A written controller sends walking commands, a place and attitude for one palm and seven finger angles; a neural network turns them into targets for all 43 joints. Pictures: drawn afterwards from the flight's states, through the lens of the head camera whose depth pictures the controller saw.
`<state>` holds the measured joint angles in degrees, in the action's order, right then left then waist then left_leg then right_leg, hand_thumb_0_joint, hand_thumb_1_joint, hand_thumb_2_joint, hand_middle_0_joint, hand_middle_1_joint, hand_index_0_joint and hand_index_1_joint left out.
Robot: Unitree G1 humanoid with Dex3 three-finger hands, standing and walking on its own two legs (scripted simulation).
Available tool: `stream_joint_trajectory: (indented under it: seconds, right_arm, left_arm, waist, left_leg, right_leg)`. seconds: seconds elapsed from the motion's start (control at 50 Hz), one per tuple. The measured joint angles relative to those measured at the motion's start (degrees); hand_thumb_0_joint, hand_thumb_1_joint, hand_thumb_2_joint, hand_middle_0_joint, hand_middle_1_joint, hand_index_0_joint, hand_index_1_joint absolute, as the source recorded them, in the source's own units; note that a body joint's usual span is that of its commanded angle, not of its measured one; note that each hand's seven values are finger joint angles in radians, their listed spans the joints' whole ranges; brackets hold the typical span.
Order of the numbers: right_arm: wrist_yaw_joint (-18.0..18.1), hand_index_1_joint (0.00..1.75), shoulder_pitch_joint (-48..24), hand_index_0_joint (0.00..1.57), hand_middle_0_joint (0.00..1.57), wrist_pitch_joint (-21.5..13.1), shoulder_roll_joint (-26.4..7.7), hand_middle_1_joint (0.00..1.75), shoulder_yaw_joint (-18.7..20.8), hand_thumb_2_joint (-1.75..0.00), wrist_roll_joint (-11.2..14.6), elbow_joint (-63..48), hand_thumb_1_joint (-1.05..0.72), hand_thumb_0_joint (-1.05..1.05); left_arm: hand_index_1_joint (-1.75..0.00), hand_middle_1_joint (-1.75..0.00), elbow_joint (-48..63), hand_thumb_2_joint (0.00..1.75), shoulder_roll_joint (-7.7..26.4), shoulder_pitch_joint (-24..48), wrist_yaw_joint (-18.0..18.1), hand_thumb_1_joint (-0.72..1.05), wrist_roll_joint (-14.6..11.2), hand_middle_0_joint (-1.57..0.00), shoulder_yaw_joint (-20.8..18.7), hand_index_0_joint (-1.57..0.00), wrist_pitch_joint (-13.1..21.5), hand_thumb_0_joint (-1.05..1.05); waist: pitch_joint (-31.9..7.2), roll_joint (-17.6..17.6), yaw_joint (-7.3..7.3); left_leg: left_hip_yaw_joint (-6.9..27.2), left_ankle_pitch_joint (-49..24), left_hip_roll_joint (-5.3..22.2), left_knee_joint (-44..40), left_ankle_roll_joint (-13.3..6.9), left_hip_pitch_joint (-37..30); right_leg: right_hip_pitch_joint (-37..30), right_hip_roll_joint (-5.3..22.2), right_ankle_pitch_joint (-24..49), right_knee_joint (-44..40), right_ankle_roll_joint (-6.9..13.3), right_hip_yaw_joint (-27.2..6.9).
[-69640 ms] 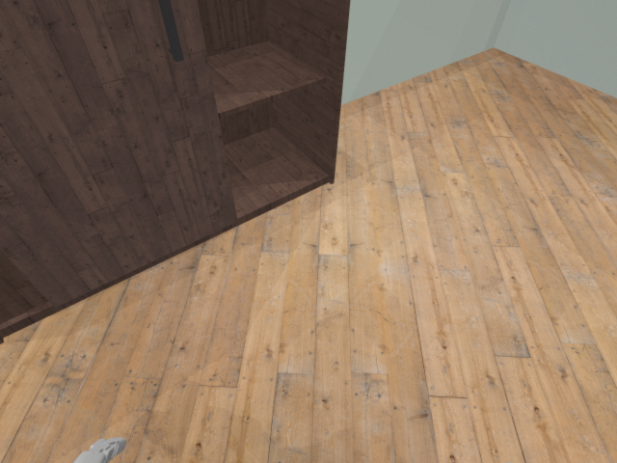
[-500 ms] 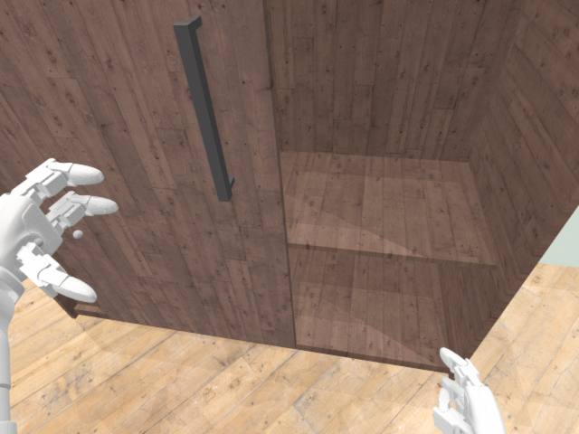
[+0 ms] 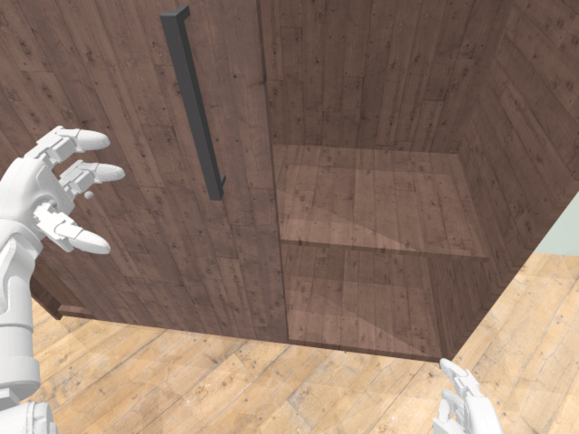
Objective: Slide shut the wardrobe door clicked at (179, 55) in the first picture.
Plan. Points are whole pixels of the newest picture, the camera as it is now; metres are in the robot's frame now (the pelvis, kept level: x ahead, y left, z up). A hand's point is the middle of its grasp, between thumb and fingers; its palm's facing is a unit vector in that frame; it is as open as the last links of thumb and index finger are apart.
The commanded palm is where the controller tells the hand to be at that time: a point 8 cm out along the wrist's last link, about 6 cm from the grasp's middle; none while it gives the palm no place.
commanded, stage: move the hooked fingers beside the handle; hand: left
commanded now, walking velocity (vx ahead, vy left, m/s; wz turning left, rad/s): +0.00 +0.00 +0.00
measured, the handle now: (202, 117) +0.55 +0.18 +0.18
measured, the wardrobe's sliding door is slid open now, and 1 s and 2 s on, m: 0.53 0.53 0.53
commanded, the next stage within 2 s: none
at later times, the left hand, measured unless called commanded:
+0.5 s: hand (112, 167) +0.40 +0.27 +0.19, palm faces -0.02 -1.00 -0.03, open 13.9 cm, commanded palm +0.39 +0.31 +0.19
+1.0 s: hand (148, 134) +0.47 +0.24 +0.20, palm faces -0.03 -1.00 -0.01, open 13.9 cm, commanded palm +0.46 +0.30 +0.19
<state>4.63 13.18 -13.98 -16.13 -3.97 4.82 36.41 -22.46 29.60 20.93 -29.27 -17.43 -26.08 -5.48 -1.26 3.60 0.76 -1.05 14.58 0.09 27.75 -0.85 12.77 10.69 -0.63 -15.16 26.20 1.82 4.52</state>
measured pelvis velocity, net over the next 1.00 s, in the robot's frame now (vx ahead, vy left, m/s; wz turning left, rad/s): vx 0.01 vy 0.01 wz -0.03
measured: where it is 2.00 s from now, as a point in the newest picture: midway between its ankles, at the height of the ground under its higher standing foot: outside the picture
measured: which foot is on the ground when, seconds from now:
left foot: down 0.00-1.00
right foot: down 0.00-1.00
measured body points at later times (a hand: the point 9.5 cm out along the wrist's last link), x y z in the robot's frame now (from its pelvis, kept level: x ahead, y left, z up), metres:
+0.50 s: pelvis +0.00 +0.01 +0.00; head +0.02 +0.01 +0.45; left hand +0.39 +0.32 +0.20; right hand +0.14 -0.24 -0.09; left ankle +0.00 +0.11 -0.74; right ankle -0.01 -0.10 -0.74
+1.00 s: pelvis +0.01 +0.01 +0.00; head +0.05 +0.00 +0.45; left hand +0.47 +0.30 +0.20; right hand +0.05 -0.27 -0.12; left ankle +0.00 +0.11 -0.74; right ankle -0.01 -0.10 -0.74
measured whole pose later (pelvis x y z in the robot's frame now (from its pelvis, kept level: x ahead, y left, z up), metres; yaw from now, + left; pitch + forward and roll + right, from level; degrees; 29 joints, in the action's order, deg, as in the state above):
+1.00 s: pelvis +0.01 +0.01 +0.00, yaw -2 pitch +6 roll -1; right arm 4.0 22.2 -6.5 -17.8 -1.9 2.9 40.0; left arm -57.1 34.8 48.2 -24.9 -9.6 -24.8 3.2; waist -2.4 2.1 -4.9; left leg -2.9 15.6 0.3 28.5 -1.7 18.9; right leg 17.3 -0.8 -15.0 26.3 1.0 2.5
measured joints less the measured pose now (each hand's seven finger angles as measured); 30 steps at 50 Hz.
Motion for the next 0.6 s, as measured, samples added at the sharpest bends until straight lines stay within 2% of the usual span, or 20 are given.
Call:
stream_joint_trajectory:
  seconds: [0.08, 0.2, 0.38, 0.6]
  right_arm:
    - [-0.3, 0.3, 0.7, 0.21, 0.2, 0.7, -0.1, 0.3, 0.2, -0.9, 0.0, -0.6, -0.9, 0.01]
    - [-0.2, 0.3, 1.0, 0.21, 0.2, 1.6, 0.3, 0.3, 0.0, -0.9, -0.4, 0.2, -0.9, 0.01]
    - [0.3, 0.3, 1.4, 0.21, 0.2, 2.8, 0.0, 0.3, 0.3, -0.9, -0.5, 0.2, -0.9, 0.01]
    - [0.4, 0.3, 3.5, 0.21, 0.2, 3.8, -1.0, 0.3, 1.0, -0.9, -0.9, 1.7, -0.9, 0.01]
  left_arm:
    - [-1.2, -1.2, -0.6, 0.3, -0.6, 0.9, 1.0, -0.5, 1.1, -0.3, 1.3, -0.3, -1.1, -0.01]
    - [-1.2, -1.2, -1.5, 0.3, -2.2, 3.2, 2.4, -0.5, 1.6, -0.31, 1.9, -0.3, 0.5, -0.01]
    - [-1.2, -1.2, -9.8, 0.3, 0.4, 9.1, 3.2, -0.5, 3.6, -0.3, 2.2, -0.3, 0.4, -0.01]
    - [-1.2, -1.2, -20.5, 0.3, 1.7, 18.1, 3.4, -0.5, 5.0, -0.3, 4.0, -0.3, 4.0, -0.01]
  waist:
    - [0.2, 0.2, -0.03]
    - [0.1, -0.5, 0.05]
    - [0.1, -0.9, -0.89]
    - [0.1, -1.6, -2.5]
  left_leg:
    - [-0.4, -0.2, -0.3, -0.4, -0.4, 0.3]
    - [-0.5, -0.3, -0.6, -0.9, -0.7, 0.3]
    - [-0.6, -0.2, -0.6, -0.8, -0.9, 1.1]
    - [-0.6, 0.0, -0.7, -0.2, -1.1, 3.2]
  right_leg:
    - [0.5, 0.3, 0.2, -0.2, -0.4, -0.4]
    - [0.5, 0.6, 0.4, -0.7, -0.7, -0.5]
    - [1.0, 0.6, 0.8, -1.3, -0.9, -0.6]
    - [3.0, 0.7, 0.7, -1.0, -1.1, -0.6]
